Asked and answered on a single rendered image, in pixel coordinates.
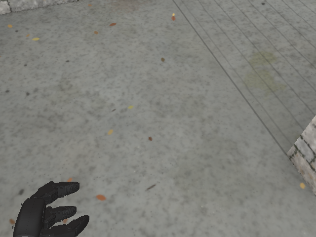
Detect left robot hand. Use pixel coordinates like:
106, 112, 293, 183
12, 181, 89, 237

